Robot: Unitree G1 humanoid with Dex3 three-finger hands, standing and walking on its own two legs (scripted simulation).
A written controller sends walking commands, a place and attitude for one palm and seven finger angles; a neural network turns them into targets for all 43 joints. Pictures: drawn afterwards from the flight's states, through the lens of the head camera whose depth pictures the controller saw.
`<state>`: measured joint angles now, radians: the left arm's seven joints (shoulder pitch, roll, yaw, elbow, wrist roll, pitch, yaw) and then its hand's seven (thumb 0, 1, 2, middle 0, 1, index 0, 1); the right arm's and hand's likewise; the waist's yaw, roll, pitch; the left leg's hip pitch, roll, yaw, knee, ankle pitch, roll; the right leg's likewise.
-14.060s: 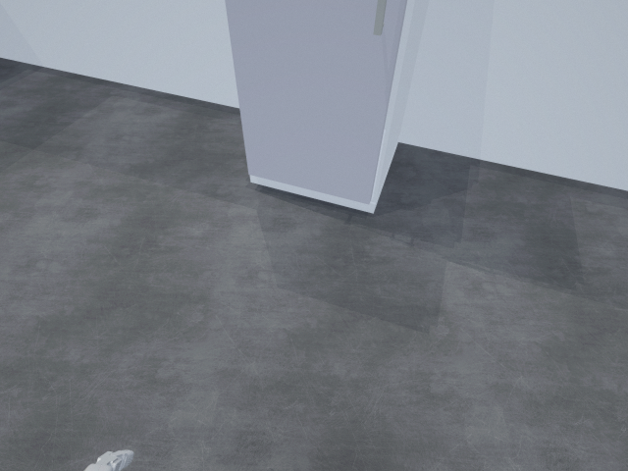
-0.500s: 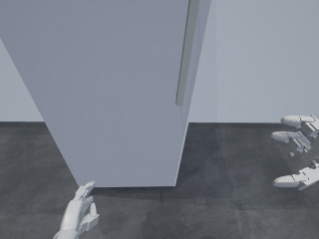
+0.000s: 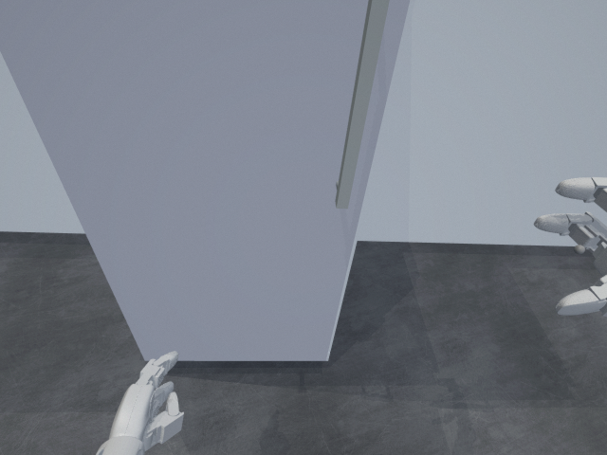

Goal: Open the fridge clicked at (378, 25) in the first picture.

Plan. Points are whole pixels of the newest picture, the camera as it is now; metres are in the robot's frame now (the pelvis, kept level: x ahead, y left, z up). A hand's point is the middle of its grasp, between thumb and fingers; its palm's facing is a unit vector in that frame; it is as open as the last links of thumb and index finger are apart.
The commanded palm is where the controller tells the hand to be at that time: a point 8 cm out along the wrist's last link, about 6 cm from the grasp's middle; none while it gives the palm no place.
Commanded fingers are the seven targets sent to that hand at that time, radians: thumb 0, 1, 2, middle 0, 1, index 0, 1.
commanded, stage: raise the hand to about handle height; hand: right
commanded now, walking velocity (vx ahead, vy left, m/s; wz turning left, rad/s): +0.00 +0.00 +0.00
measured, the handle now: (357, 101) +0.57 -0.07 +0.24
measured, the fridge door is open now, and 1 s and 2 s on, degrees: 0 0 0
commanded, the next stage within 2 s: move the hooked fingers beside the handle in 0.30 s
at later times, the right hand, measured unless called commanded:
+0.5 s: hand (567, 242) +0.29 -0.27 +0.22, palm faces +0.06 +0.99 -0.09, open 14.0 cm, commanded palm +0.26 -0.31 +0.22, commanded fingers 0.00 0.50 -0.30 0.30 1.20 0.30 1.20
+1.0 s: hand (500, 204) +0.35 -0.23 +0.21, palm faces +0.04 +1.00 -0.04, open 14.0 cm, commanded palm +0.33 -0.27 +0.22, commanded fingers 0.00 0.50 -0.30 0.30 1.20 0.30 1.20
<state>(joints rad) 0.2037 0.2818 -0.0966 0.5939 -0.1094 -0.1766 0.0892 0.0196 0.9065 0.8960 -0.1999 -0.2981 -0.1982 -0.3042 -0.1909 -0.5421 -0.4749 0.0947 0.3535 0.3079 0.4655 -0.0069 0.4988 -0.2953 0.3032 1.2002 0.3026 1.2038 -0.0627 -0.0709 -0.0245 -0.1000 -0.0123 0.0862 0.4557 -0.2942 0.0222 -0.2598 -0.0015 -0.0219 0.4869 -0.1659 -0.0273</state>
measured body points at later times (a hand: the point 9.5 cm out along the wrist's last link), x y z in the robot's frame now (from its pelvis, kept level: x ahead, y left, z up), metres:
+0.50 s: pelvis +0.01 +0.01 +0.00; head -0.02 +0.03 +0.45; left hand +0.22 +0.22 -0.06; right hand +0.28 -0.33 +0.22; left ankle -0.02 +0.10 -0.74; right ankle +0.06 -0.10 -0.74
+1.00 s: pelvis +0.01 +0.01 +0.00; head -0.01 +0.03 +0.45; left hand +0.19 +0.25 -0.08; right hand +0.34 -0.28 +0.22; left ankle -0.02 +0.10 -0.74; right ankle +0.06 -0.10 -0.74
